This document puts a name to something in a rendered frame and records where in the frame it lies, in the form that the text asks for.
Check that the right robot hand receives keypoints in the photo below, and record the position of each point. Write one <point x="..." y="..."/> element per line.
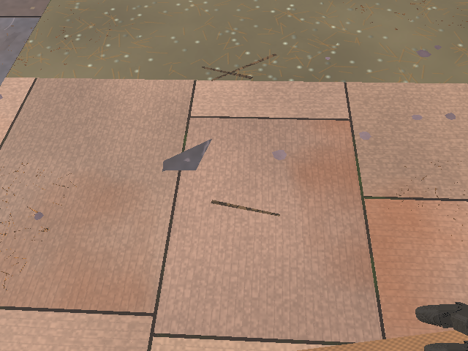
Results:
<point x="447" y="316"/>

